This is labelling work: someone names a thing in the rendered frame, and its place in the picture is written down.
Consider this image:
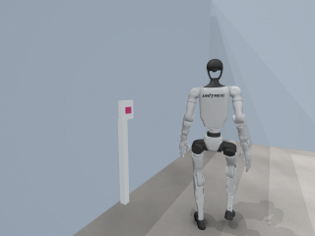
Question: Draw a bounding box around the left robot hand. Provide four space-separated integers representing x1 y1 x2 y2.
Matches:
179 141 190 158

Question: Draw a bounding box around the robot head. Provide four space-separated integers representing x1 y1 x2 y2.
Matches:
204 59 225 88

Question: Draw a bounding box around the right robot forearm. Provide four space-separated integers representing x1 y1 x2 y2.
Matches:
236 114 251 150

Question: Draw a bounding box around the right robot shin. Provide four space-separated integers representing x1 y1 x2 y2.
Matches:
226 167 237 212

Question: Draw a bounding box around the panel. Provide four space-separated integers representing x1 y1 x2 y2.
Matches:
117 100 134 205

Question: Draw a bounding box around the left robot forearm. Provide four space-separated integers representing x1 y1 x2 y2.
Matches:
180 113 192 142

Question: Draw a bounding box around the right robot hand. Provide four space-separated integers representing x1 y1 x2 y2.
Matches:
238 149 252 172

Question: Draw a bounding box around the robot left upper arm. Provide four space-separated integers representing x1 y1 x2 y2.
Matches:
184 88 201 122

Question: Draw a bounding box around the button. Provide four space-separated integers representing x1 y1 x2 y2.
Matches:
125 106 132 114

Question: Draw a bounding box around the robot right upper arm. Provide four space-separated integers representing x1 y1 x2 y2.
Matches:
228 86 244 124

